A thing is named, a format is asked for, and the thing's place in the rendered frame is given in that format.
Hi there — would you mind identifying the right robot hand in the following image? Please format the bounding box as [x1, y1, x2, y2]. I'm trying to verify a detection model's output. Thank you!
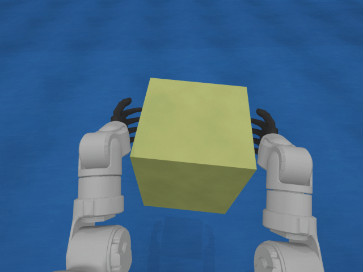
[251, 108, 278, 154]

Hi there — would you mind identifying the robot left forearm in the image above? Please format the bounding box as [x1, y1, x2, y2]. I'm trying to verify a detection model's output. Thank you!
[66, 121, 131, 268]

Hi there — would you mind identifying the carton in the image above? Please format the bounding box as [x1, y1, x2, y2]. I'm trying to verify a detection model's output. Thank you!
[130, 78, 257, 214]

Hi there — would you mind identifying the left robot upper arm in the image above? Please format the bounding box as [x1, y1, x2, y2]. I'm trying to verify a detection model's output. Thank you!
[53, 225, 132, 272]

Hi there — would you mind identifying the robot right forearm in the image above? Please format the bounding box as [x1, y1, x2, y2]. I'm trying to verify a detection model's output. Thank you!
[257, 133, 324, 271]

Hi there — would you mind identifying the right robot upper arm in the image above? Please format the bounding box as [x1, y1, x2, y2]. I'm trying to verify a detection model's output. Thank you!
[254, 240, 324, 272]

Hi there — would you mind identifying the left robot hand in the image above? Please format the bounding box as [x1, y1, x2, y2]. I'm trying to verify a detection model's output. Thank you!
[111, 97, 142, 143]

